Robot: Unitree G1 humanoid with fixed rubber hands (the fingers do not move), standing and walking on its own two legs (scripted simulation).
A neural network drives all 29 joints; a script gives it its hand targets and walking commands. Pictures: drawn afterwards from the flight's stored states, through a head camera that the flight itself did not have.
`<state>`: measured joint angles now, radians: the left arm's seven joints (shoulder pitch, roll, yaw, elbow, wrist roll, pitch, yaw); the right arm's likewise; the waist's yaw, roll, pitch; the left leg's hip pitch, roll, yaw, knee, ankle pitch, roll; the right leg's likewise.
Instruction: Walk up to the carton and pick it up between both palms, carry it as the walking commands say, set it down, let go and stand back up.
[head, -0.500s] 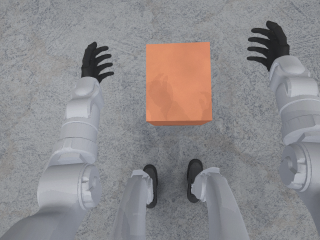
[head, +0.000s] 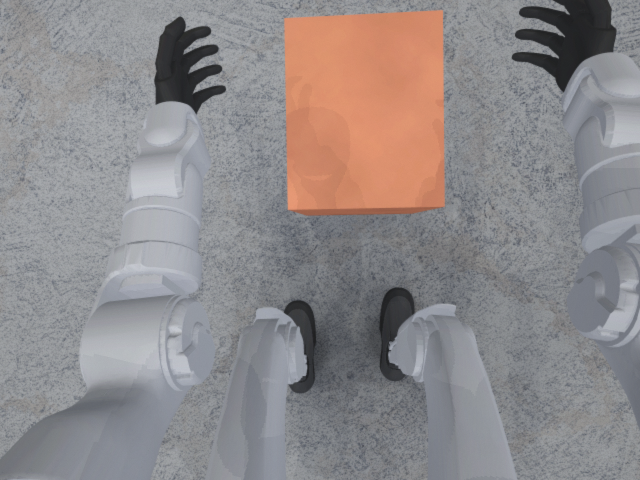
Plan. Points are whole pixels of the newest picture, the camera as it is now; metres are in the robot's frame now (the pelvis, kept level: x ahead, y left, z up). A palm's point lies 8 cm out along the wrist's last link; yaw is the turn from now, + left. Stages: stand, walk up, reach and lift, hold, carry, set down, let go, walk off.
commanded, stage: reach and lift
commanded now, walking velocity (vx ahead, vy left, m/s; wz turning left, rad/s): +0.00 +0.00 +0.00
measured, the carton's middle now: (360, 134) +0.55 -0.03 -0.45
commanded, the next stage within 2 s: none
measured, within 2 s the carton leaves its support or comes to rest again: neither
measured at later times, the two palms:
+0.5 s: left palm (228, 136) +0.51 +0.17 -0.27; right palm (514, 109) +0.53 -0.23 -0.26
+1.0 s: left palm (251, 154) +0.51 +0.17 -0.39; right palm (479, 139) +0.52 -0.23 -0.39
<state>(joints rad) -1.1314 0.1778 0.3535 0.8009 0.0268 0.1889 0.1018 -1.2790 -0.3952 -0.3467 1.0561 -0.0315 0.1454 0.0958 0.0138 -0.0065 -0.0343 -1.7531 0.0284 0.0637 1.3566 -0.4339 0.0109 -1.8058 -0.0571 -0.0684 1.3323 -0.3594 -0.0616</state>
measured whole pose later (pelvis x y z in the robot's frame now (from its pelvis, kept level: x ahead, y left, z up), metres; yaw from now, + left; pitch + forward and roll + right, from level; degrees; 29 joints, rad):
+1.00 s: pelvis -0.04 +0.00 -0.22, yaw +0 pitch +36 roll +2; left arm -1.45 0.32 0.09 1.05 -0.26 0.10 0.18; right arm -1.55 -0.54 -0.01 1.22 0.29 0.07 -0.05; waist 0.01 0.04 0.41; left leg -2.22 0.04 0.06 2.21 -0.61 0.03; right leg -2.29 -0.11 -0.06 2.17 -0.50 -0.10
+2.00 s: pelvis -0.04 +0.00 -0.21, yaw +1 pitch +34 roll +3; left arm -1.50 0.25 0.13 1.09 -0.22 0.08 0.18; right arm -1.66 -0.45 0.04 1.32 0.25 0.06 -0.09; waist 0.00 0.04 0.44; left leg -2.16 0.00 0.05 2.17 -0.60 0.01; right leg -2.24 -0.08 -0.03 2.14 -0.49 -0.08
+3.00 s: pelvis -0.03 +0.01 -0.19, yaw -1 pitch +41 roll +3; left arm -1.30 0.09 0.44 0.68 0.05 0.35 0.10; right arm -1.45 -0.32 -0.27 0.92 -0.09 0.34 -0.01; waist 0.01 0.03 0.20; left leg -2.17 -0.05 0.03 2.07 -0.61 -0.01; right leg -2.25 -0.03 0.00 2.03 -0.48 -0.04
